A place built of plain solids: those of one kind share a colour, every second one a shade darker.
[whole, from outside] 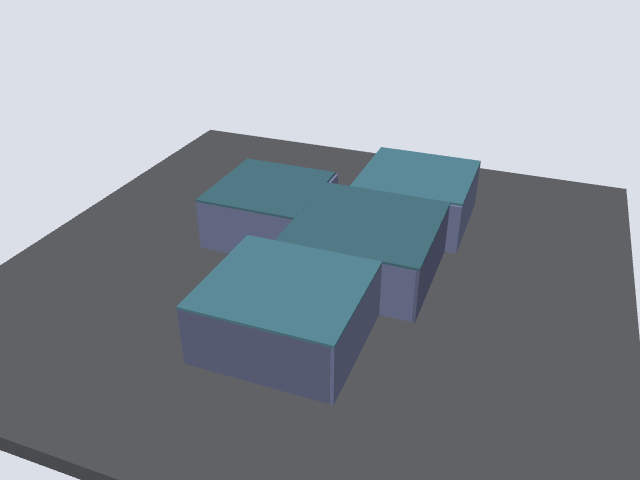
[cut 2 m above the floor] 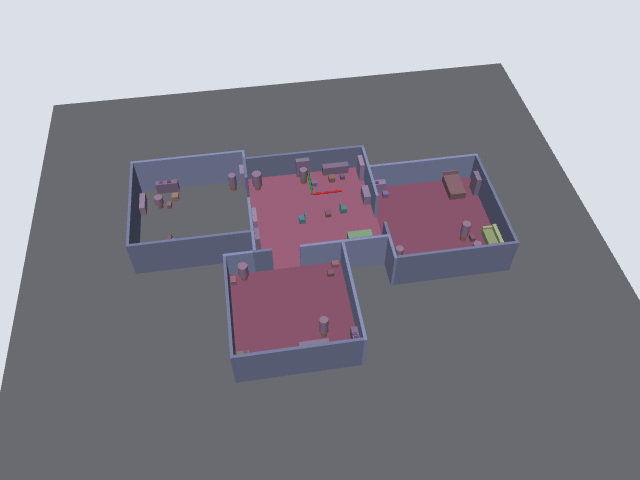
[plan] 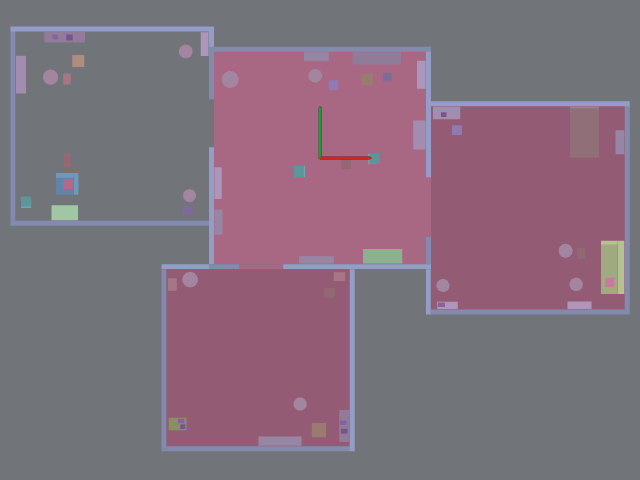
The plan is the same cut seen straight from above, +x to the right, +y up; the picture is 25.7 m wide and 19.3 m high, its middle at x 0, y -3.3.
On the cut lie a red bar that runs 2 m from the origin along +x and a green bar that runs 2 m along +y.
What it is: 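A storey of a house; a hub and three side rooms behind broad openings; the side rooms' floors lie 0.88 m, 0.176 m and not at all below the hub's; a bare drop, one riser, a flush line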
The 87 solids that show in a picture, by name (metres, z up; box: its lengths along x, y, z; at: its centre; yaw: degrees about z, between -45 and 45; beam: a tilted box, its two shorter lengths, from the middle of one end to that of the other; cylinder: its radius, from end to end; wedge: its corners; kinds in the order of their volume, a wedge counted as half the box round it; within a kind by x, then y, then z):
{
 "floor_1": {"box": [7.38, 7.12, 0.93], "at": [-2.49, -8.03, 0.42]},
 "floor_2": {"box": [1.78, 0.2, 0.93], "at": [-2.37, -4.37, 0.42]},
 "floor_3": {"box": [8.52, 8.54, 0.93], "at": [0.0, 0.0, 0.42]},
 "floor_4": {"box": [0.2, 2.4, 0.76], "at": [4.36, -1.98, 0.33]},
 "floor_5": {"box": [7.8, 8.17, 0.76], "at": [8.36, -2.01, 0.33]},
 "wall_1": {"box": [0.2, 7.61, 3.67], "at": [-12.35, 1.28, 1.78]},
 "wall_2": {"box": [7.99, 0.2, 3.67], "at": [-8.45, -2.63, 1.78]},
 "wall_3": {"box": [7.99, 0.2, 3.67], "at": [-8.45, 5.19, 1.78]},
 "wall_4": {"box": [0.2, 7.32, 3.67], "at": [-6.28, -8.13, 1.78]},
 "wall_5": {"box": [1.92, 0.2, 3.67], "at": [-5.42, -4.37, 1.78]},
 "wall_6": {"box": [0.2, 4.7, 3.67], "at": [-4.36, -1.92, 1.78]},
 "wall_7": {"box": [0.2, 1.92, 3.67], "at": [-4.36, 3.31, 1.78]},
 "wall_8": {"box": [0.2, 0.82, 3.67], "at": [-4.36, 4.88, 1.78]},
 "wall_9": {"box": [1.2, 0.2, 3.67], "at": [-3.86, -4.37, 1.78]},
 "wall_10": {"box": [7.38, 0.2, 3.67], "at": [-2.49, -11.69, 1.78]},
 "wall_11": {"box": [8.92, 0.2, 3.67], "at": [0.0, 4.37, 1.78]},
 "wall_12": {"box": [0.2, 7.32, 3.67], "at": [1.3, -8.13, 1.78]},
 "wall_13": {"box": [5.93, 0.2, 3.67], "at": [1.49, -4.37, 1.78]},
 "wall_14": {"box": [0.2, 1.83, 3.67], "at": [4.36, -5.38, 1.78]},
 "wall_15": {"box": [0.2, 1.09, 3.67], "at": [4.36, -3.72, 1.78]},
 "wall_16": {"box": [0.2, 5.05, 3.67], "at": [4.36, 1.75, 1.78]},
 "wall_17": {"box": [8.0, 0.2, 3.67], "at": [8.46, -6.2, 1.78]},
 "wall_18": {"box": [8.0, 0.2, 3.67], "at": [8.46, 2.18, 1.78]},
 "wall_19": {"box": [0.2, 8.17, 3.67], "at": [12.36, -2.01, 1.78]},
 "roof_1": {"box": [7.99, 8.01, 0.16], "at": [-8.45, 1.28, 3.7]},
 "roof_2": {"box": [7.78, 7.32, 0.16], "at": [-2.49, -8.13, 3.7]},
 "roof_3": {"box": [8.92, 8.94, 0.16], "at": [0.0, 0.0, 3.7]},
 "roof_4": {"box": [8.0, 8.57, 0.16], "at": [8.46, -2.01, 3.7]},
 "case_1": {"box": [0.31, 0.96, 1.72], "at": [-4.64, 4.57, 0.81]},
 "case_2": {"box": [0.29, 1.28, 1.79], "at": [-4.09, -1.01, 1.78]},
 "case_3": {"box": [0.32, 1.01, 1.63], "at": [-4.08, -2.58, 1.7]},
 "case_4": {"box": [1.74, 0.38, 1.75], "at": [-1.61, -11.38, 1.76]},
 "case_5": {"box": [1.41, 0.3, 0.96], "at": [-0.14, -4.1, 1.36]},
 "case_6": {"box": [0.99, 0.37, 1.54], "at": [-0.14, 4.07, 1.65]},
 "case_7": {"box": [0.34, 1.13, 1.55], "at": [4.07, 3.34, 1.66]},
 "case_8": {"box": [0.82, 0.3, 1.29], "at": [5.12, -5.93, 1.35]},
 "case_9": {"box": [0.96, 0.3, 1.46], "at": [10.43, -5.92, 1.44]},
 "case_10": {"box": [0.35, 0.96, 1.59], "at": [12.06, 0.63, 1.5]},
 "wardrobe_1": {"box": [1.07, 0.6, 2.15], "at": [-10.26, -2.2, 1.02]},
 "wardrobe_2": {"box": [1.58, 0.59, 2.12], "at": [2.52, -3.96, 1.94]},
 "sideboard_1": {"box": [0.41, 1.52, 0.83], "at": [-12.02, 3.35, 0.37]},
 "sideboard_2": {"box": [1.64, 0.42, 0.94], "at": [-10.26, 4.85, 0.42]},
 "sideboard_3": {"box": [0.4, 1.29, 0.89], "at": [0.98, -10.78, 1.33]},
 "sideboard_4": {"box": [1.94, 0.5, 0.72], "at": [2.29, 4.0, 1.24]},
 "sideboard_5": {"box": [0.5, 1.17, 0.8], "at": [3.99, 0.92, 1.28]},
 "sideboard_6": {"box": [1.1, 0.5, 0.83], "at": [5.09, 1.81, 1.12]},
 "bush_1": {"cylinder": 0.3, "from": [-10.83, 3.25, 0.42], "to": [-10.83, 3.25, 1.03]},
 "bush_2": {"cylinder": 0.28, "from": [-5.4, 4.28, 0.44], "to": [-5.4, 4.28, 1.43]},
 "bush_3": {"cylinder": 0.26, "from": [-5.25, -1.52, 0.4], "to": [-5.25, -1.52, 1.42]},
 "bush_4": {"cylinder": 0.31, "from": [-5.22, -4.89, 1.29], "to": [-5.22, -4.89, 2.22]},
 "bush_5": {"cylinder": 0.34, "from": [-3.61, 3.16, 1.27], "to": [-3.61, 3.16, 2.39]},
 "bush_6": {"cylinder": 0.26, "from": [-0.8, -9.89, 1.39], "to": [-0.8, -9.89, 2.58]},
 "bush_7": {"cylinder": 0.27, "from": [-0.19, 3.3, 1.43], "to": [-0.19, 3.3, 2.16]},
 "bush_8": {"cylinder": 0.26, "from": [4.94, -5.13, 1.25], "to": [4.94, -5.13, 2.34]},
 "bush_9": {"cylinder": 0.28, "from": [9.87, -3.73, 1.23], "to": [9.87, -3.73, 2.33]},
 "bush_10": {"cylinder": 0.27, "from": [10.3, -5.08, 1.13], "to": [10.3, -5.08, 1.77]},
 "bed_1": {"box": [1.16, 1.98, 0.57], "at": [10.63, 1.01, 0.99]},
 "bed_2": {"box": [1.16, 0.06, 0.93], "at": [10.63, 2.03, 1.17]},
 "sofa_1": {"box": [0.68, 0.15, 0.64], "at": [11.64, -5.39, 1.02]},
 "sofa_2": {"box": [0.68, 1.84, 0.47], "at": [11.64, -4.4, 0.94]},
 "sofa_3": {"box": [0.68, 0.15, 0.64], "at": [11.64, -3.4, 1.02]},
 "sofa_4": {"box": [0.26, 2.14, 0.77], "at": [12.11, -4.4, 1.09]},
 "armchair_1": {"box": [0.72, 0.19, 0.61], "at": [-10.26, -1.39, 0.26]},
 "armchair_2": {"box": [0.72, 0.5, 0.47], "at": [-10.26, -1.04, 0.18]},
 "armchair_3": {"box": [0.72, 0.19, 0.61], "at": [-10.26, -0.7, 0.26]},
 "armchair_4": {"box": [0.18, 0.88, 0.83], "at": [-9.8, -1.04, 0.37]},
 "toybox_1": {"box": [0.3, 0.44, 0.4], "at": [-10.17, 3.17, 0.15]},
 "toybox_2": {"box": [0.3, 0.57, 0.42], "at": [-10.15, -0.09, 0.16]},
 "toybox_3": {"box": [0.35, 0.5, 0.36], "at": [-5.94, -5.09, 1.06]},
 "toybox_4": {"box": [0.43, 0.38, 0.29], "at": [0.38, -5.42, 1.03]},
 "toybox_5": {"box": [0.46, 0.36, 0.35], "at": [0.78, -4.77, 1.06]},
 "toybox_6": {"box": [0.39, 0.46, 0.31], "at": [1.05, -0.23, 1.03]},
 "toybox_7": {"box": [0.34, 0.44, 0.33], "at": [10.5, -3.84, 0.87]},
 "pouf_1": {"box": [0.48, 0.48, 0.48], "at": [-9.72, 3.9, 0.19]},
 "pouf_2": {"box": [0.58, 0.58, 0.42], "at": [-0.05, -10.95, 1.09]},
 "pouf_3": {"box": [0.45, 0.45, 0.43], "at": [1.89, 3.15, 1.09]},
 "chair_1": {"box": [0.42, 0.4, 0.46], "at": [-11.82, -1.75, 0.18]},
 "chair_2": {"box": [0.39, 0.47, 0.4], "at": [-0.85, -0.54, 1.08]},
 "chair_3": {"box": [0.41, 0.43, 0.41], "at": [2.19, -0.04, 1.09]},
 "basket_1": {"box": [0.38, 0.38, 0.41], "at": [-5.31, -2.11, 0.15]},
 "basket_2": {"box": [0.39, 0.39, 0.33], "at": [0.54, 2.93, 1.05]},
 "basket_3": {"box": [0.34, 0.34, 0.32], "at": [2.71, 3.26, 1.04]},
 "basket_4": {"box": [0.4, 0.4, 0.39], "at": [5.51, 1.12, 0.9]},
 "lowtable_1": {"box": [0.71, 0.5, 0.38], "at": [-5.72, -10.7, 1.07]},
 "cushion_1": {"box": [0.39, 0.39, 0.15], "at": [-10.12, -1.06, 0.5]},
 "cushion_2": {"box": [0.38, 0.38, 0.11], "at": [11.66, -5.01, 1.23]},
 "books_1": {"box": [0.26, 0.24, 0.09], "at": [-10.07, 4.84, 0.94]}
}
